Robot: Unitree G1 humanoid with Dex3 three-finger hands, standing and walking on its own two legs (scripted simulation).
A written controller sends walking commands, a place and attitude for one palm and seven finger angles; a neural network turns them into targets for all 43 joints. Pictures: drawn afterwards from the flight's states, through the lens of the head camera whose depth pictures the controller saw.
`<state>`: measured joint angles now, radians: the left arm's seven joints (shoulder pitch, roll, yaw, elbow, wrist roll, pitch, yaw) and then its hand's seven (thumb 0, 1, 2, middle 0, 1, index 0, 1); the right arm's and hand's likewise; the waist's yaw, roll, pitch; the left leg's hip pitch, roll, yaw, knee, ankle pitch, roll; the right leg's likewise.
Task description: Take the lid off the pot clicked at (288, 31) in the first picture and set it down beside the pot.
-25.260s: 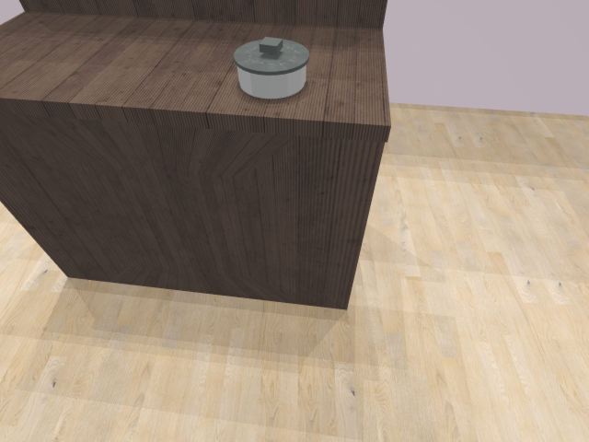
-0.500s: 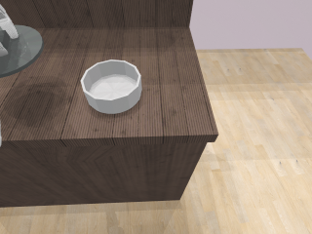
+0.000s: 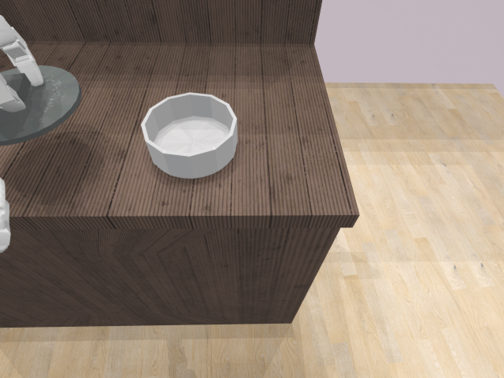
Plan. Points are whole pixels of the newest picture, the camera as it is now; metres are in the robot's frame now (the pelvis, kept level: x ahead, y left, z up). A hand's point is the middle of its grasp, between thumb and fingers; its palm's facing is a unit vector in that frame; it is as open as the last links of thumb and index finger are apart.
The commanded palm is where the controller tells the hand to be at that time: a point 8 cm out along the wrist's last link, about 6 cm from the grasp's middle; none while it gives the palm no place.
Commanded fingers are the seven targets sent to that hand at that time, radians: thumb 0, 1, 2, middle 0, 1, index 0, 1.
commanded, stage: lower the lid onto the table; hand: left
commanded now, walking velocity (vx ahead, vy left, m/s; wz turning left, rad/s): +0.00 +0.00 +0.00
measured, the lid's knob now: (9, 88) +0.48 +0.33 +0.20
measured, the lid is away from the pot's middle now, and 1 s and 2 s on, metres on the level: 0.24 0.24 0.23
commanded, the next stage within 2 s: open the fingers wide in 1.32 s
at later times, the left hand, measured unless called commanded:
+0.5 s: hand (24, 103) +0.46 +0.31 +0.19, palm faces -0.38 -0.21 -0.90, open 7.8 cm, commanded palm +0.49 +0.32 +0.25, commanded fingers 0.00 0.64 0.95 -0.76 -1.12 -0.82 -1.08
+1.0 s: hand (28, 127) +0.46 +0.33 +0.15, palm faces -0.44 -0.22 -0.87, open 7.8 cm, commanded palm +0.50 +0.33 +0.22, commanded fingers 0.00 0.64 0.95 -0.76 -1.12 -0.82 -1.08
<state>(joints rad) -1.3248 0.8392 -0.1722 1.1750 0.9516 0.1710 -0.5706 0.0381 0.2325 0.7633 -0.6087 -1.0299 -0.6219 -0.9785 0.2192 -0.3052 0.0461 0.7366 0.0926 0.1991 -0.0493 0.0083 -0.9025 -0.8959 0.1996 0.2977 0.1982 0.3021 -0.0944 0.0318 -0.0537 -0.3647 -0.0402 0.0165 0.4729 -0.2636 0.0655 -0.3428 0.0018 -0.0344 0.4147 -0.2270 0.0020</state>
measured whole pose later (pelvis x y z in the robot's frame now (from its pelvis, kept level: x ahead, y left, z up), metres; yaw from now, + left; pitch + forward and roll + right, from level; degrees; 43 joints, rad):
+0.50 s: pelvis +0.00 +0.00 +0.00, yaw -1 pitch +10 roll -2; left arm -1.31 0.83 -0.15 1.25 0.96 0.10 -0.53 0.04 0.24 0.76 -0.61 -1.03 -0.62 -0.98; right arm 0.27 -0.31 0.04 0.77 0.09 0.17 -0.07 0.01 -0.90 -0.90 0.20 0.30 0.20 0.30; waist -0.12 0.02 -0.06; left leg -0.41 -0.04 0.02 0.51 -0.28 0.07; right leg -0.39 0.01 -0.03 0.44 -0.23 0.01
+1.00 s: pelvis +0.00 +0.01 -0.01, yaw -1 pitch +12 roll -2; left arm -1.26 0.84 -0.15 1.27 0.95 0.06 -0.53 0.04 0.24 0.77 -0.61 -1.03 -0.61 -0.98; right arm 0.26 -0.30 0.05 0.76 0.10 0.17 -0.08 0.01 -0.90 -0.90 0.20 0.30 0.20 0.30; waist -0.12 0.02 -0.06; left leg -0.47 -0.03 0.02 0.57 -0.30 0.07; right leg -0.43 0.01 -0.03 0.47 -0.24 0.01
